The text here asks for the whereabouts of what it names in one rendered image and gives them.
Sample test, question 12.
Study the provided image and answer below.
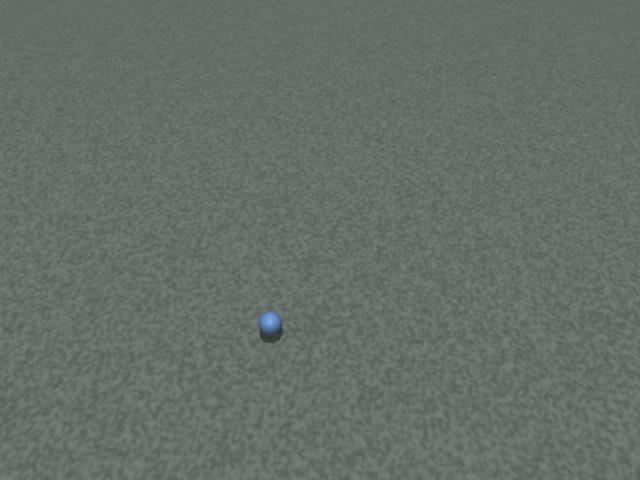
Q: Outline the ball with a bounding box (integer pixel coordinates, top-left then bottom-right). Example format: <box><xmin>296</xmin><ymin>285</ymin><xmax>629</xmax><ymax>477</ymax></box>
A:
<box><xmin>259</xmin><ymin>312</ymin><xmax>282</xmax><ymax>336</ymax></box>

